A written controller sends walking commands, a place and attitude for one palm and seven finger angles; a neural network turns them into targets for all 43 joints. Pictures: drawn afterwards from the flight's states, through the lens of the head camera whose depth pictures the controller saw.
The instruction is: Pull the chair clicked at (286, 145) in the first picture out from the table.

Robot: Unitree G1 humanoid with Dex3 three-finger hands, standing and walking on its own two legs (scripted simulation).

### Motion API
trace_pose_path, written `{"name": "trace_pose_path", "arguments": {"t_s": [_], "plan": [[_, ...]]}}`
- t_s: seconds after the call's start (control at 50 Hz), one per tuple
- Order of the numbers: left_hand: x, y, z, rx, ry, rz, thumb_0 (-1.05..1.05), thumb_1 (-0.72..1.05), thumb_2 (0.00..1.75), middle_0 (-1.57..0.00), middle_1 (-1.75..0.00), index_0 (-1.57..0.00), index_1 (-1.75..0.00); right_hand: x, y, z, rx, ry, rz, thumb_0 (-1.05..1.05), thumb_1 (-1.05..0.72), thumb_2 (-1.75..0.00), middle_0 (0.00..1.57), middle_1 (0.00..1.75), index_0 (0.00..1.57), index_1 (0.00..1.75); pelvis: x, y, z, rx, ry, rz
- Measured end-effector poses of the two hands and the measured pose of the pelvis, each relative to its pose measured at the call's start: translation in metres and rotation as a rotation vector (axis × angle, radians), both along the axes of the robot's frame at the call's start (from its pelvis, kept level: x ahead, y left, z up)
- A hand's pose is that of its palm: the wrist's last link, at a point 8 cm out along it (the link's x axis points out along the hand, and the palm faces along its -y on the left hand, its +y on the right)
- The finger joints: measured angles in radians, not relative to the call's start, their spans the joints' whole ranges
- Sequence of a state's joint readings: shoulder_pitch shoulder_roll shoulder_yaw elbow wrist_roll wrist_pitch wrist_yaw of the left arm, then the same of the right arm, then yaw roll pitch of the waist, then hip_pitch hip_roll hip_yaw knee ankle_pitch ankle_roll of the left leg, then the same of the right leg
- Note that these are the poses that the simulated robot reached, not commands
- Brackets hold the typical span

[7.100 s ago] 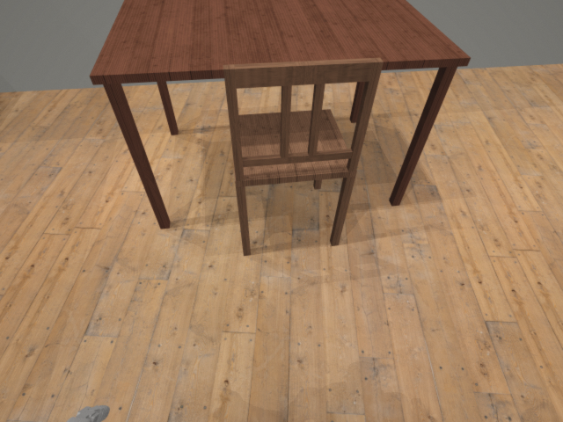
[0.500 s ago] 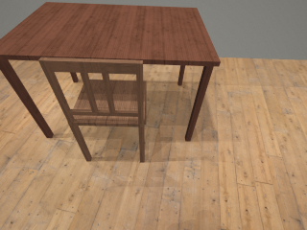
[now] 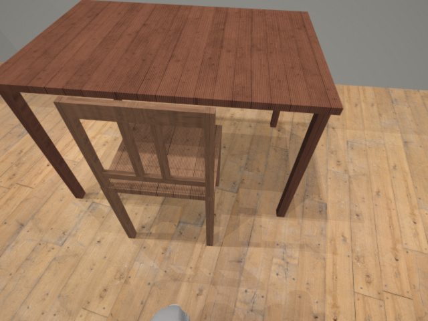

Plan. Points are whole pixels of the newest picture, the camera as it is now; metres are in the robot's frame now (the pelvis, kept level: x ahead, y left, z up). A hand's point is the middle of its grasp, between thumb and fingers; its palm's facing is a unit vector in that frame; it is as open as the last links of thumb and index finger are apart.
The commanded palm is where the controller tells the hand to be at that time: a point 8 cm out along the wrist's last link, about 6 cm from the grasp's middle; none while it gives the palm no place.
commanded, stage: take the last steps up to it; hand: left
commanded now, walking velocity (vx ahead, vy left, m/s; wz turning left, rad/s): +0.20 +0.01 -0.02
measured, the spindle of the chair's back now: (132, 150) +0.59 +0.31 -0.12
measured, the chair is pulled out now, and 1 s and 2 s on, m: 0.00 0.00 0.00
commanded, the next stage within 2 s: come to a stop and stand still in 0.14 s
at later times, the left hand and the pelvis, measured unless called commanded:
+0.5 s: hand (130, 289) +0.21 +0.22 -0.18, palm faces +0.00 -0.98 -0.22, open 7.4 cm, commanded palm none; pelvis +0.13 +0.03 -0.01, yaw -2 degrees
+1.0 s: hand out of the picture +0.13 +0.24 -0.18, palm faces +0.05 -0.98 -0.18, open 7.4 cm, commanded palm none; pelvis +0.08 +0.06 +0.00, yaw -2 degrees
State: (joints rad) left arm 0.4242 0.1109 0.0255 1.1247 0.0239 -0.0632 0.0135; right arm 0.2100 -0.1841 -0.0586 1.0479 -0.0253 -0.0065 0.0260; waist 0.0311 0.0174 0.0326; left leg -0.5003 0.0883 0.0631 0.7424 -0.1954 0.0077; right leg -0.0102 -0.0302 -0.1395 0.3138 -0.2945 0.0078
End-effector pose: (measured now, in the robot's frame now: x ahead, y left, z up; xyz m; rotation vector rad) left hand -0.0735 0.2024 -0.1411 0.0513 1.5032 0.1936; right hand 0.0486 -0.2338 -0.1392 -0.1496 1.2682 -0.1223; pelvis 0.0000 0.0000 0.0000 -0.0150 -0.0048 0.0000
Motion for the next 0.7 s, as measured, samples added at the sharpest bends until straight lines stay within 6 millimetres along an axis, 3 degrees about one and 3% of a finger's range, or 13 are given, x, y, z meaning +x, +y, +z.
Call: {"name": "trace_pose_path", "arguments": {"t_s": [0.1,0.18,0.22,0.34,0.44,0.56,0.7], "plan": [[0.014,0.022,-0.023,-0.04,0.092,0.031,0.01,0.9,0.9,-0.2,-0.3,-0.2,-0.3,0.081,0.027,-0.002,-0.047,-0.12,0.057,0.0,-0.92,-0.9,0.2,0.3,0.2,0.3,0.041,0.028,-0.019,-0.01,-0.003,-0.008],[0.061,0.046,-0.024,-0.027,0.066,-0.01,0.01,0.91,0.9,-0.2,-0.3,-0.2,-0.3,0.103,0.047,0.005,-0.047,-0.15,0.029,0.0,-0.92,-0.9,0.2,0.3,0.2,0.3,0.063,0.039,-0.014,0.008,-0.013,-0.035],[0.096,0.058,-0.02,-0.012,0.012,-0.033,0.01,0.91,0.9,-0.2,-0.3,-0.19,-0.3,0.105,0.055,0.008,-0.041,-0.142,0.0,0.0,-0.92,-0.9,0.2,0.3,0.2,0.3,0.074,0.043,-0.008,0.013,-0.013,-0.039],[0.197,0.074,-0.008,0.038,-0.168,-0.092,0.01,0.91,0.9,-0.2,-0.3,-0.19,-0.3,0.103,0.052,0.01,-0.058,-0.081,-0.048,-0.02,-0.96,-0.9,0.2,0.3,0.2,0.3,0.104,0.049,0.0,0.024,-0.011,-0.039],[0.256,0.068,-0.005,0.062,-0.249,-0.128,0.01,0.91,0.9,-0.2,-0.3,-0.19,-0.3,0.093,0.052,-0.003,-0.032,0.024,-0.072,-0.01,-0.94,-0.9,0.2,0.3,0.2,0.3,0.122,0.042,-0.003,0.034,-0.028,-0.03],[0.285,0.054,-0.001,0.098,-0.262,-0.177,0.0,0.91,0.9,-0.2,-0.3,-0.19,-0.3,0.082,0.044,-0.023,0.02,0.102,-0.134,0.0,-0.92,-0.9,0.2,0.3,0.2,0.3,0.133,0.026,-0.011,0.035,-0.029,-0.04],[0.275,0.048,0.005,0.106,-0.259,-0.168,0.01,0.9,0.9,-0.2,-0.3,-0.2,-0.3,0.074,0.035,-0.023,0.018,0.134,-0.134,0.0,-0.91,-0.9,0.2,0.3,0.2,0.3,0.119,0.024,-0.007,0.036,-0.014,-0.027]]}}
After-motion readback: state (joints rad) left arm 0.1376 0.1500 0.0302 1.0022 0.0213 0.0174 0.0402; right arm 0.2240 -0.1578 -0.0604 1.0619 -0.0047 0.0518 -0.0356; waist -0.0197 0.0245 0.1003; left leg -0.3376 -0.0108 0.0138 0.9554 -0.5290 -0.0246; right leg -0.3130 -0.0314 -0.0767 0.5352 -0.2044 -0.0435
